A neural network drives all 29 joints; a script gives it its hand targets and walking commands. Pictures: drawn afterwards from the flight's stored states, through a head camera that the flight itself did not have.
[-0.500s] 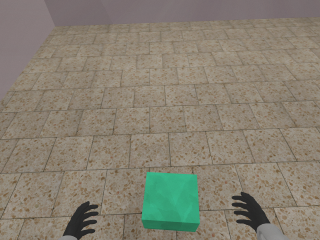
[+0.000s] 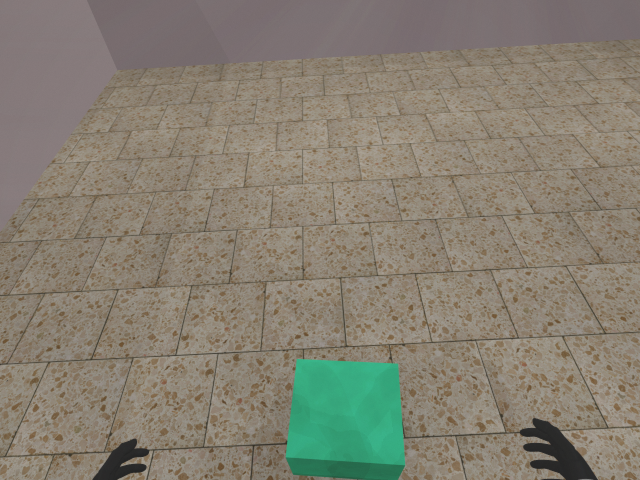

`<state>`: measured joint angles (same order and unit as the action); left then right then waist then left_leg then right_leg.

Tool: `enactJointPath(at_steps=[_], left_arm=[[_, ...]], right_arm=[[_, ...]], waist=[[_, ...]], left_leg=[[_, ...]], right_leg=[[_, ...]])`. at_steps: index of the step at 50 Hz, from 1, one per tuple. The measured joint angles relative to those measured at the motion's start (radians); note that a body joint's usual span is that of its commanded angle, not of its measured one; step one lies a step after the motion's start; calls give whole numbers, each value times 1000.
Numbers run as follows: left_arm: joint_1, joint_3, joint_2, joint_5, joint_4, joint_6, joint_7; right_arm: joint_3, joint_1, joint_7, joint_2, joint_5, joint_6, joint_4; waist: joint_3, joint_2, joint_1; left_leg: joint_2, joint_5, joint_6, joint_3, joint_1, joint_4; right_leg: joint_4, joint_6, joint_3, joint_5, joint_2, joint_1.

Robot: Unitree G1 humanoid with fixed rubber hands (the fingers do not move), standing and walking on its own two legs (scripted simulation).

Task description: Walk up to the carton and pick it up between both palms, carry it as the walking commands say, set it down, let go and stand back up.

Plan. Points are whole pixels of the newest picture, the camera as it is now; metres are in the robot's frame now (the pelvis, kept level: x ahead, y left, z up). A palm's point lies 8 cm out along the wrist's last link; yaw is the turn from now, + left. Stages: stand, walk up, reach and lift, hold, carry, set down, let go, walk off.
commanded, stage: stand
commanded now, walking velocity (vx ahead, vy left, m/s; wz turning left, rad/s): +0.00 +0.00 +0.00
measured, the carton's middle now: (345, 419) +0.40 -0.02 -0.68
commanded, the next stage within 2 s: none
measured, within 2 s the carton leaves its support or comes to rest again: neither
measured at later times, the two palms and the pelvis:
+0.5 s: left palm out of the picture +0.10 +0.29 -0.08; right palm out of the picture +0.11 -0.31 -0.10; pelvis +0.00 -0.01 +0.01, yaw +0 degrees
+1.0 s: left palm out of the picture +0.07 +0.30 -0.09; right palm out of the picture +0.08 -0.31 -0.10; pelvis -0.02 -0.01 +0.01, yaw +0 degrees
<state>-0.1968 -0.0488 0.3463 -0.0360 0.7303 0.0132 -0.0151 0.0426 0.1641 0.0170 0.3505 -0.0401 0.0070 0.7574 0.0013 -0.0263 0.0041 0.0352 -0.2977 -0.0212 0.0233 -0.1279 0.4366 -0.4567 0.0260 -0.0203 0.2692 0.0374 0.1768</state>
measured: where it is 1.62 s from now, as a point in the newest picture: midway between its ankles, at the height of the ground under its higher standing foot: outside the picture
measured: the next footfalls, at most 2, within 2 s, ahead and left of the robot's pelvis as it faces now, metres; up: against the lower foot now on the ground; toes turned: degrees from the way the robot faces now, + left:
none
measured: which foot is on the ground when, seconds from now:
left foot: down 0.00-1.00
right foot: down 0.00-1.00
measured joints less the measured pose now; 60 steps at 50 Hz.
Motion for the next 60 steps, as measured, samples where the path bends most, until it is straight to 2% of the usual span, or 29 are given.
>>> enactJointPath(at_steps=[31, 60], left_arm=[[50, 26, 20, 13, 199, -19, 2], [73, 41, 37, 20, 289, -24, 5]], right_arm=[[-30, -15, 5, 23, 14, -22, 193], [-38, -28, 0, 35, 22, -26, 260]], waist=[[3, 6, 3], [16, 12, 5]], left_leg=[[-16, 59, 14, 8, 52, -89], [-10, 91, 9, 8, 56, -119]], right_leg=[[100, 11, 4, -64, 11, -58], [127, 3, -4, -95, 3, -61]])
